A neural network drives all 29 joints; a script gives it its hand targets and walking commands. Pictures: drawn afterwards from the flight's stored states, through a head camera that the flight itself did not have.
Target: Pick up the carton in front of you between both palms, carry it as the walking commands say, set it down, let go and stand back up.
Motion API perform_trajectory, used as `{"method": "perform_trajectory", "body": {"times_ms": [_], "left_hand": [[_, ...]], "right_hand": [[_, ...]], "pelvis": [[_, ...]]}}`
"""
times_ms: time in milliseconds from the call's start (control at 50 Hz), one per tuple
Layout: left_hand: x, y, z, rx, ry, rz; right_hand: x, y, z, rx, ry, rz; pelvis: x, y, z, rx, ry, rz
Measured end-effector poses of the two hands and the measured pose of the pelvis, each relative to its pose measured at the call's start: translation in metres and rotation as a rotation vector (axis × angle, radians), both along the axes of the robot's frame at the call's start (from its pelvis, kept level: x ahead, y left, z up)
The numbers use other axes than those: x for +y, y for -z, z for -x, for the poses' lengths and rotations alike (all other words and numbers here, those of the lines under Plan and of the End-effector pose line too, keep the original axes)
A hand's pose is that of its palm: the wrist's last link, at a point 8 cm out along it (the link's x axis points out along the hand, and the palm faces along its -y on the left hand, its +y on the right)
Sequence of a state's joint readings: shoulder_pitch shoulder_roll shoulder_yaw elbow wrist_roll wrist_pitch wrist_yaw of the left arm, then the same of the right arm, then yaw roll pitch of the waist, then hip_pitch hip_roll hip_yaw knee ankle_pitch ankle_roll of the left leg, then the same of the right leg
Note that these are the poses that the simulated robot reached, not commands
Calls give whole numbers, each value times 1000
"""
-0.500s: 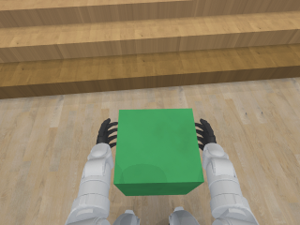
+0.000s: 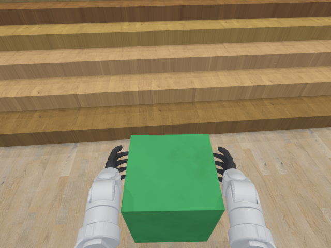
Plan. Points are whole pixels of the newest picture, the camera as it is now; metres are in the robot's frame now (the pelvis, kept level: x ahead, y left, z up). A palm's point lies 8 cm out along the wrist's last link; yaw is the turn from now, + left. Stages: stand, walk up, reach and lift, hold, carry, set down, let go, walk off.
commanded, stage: reach and lift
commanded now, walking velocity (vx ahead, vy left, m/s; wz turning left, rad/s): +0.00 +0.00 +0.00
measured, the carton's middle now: (170, 190) +0.29 +0.00 -0.05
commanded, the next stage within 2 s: hold in 0.84 s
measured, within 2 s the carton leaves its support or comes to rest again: neither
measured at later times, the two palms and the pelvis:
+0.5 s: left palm (113, 168) +0.31 +0.15 +0.04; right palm (229, 168) +0.30 -0.15 +0.04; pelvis +0.01 +0.00 +0.01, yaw +0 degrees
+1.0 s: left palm (109, 165) +0.30 +0.15 +0.06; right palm (230, 166) +0.29 -0.15 +0.06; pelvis +0.01 +0.00 +0.01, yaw +0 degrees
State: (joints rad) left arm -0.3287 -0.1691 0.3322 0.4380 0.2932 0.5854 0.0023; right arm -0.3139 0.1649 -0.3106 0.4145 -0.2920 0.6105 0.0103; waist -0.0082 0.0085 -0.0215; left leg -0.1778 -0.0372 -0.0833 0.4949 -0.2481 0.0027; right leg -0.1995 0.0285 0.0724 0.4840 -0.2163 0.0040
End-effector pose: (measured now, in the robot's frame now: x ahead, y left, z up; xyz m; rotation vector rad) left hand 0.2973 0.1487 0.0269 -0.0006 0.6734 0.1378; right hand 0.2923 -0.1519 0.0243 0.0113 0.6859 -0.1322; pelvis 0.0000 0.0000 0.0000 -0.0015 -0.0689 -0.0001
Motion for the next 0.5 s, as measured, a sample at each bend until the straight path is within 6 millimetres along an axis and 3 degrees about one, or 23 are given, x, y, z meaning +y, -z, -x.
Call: {"method": "perform_trajectory", "body": {"times_ms": [200, 500], "left_hand": [[-2, -4, -2, -15, 0, -2], [-2, -11, -8, -13, 11, -20]], "right_hand": [[-2, -4, -3, -15, -2, 0], [-2, -12, -10, -14, -22, 22]], "pelvis": [[-2, 0, 8, -15, 0, -2], [-4, -5, -8, -18, -4, 0]]}}
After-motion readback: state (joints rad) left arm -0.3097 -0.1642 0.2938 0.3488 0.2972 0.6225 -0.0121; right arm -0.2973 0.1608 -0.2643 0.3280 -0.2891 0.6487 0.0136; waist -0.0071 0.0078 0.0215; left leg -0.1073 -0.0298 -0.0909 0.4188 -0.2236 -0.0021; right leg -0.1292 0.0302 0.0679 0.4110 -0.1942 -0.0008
